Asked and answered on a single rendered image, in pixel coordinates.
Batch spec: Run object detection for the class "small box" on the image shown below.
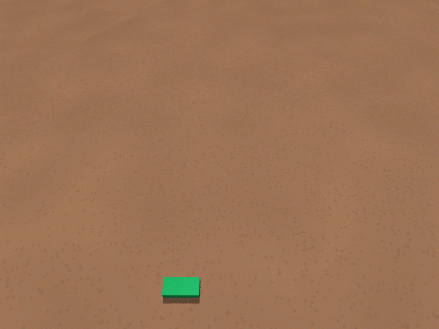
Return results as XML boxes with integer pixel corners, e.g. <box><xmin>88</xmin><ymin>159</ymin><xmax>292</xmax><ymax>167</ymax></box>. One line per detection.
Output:
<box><xmin>162</xmin><ymin>277</ymin><xmax>200</xmax><ymax>298</ymax></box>

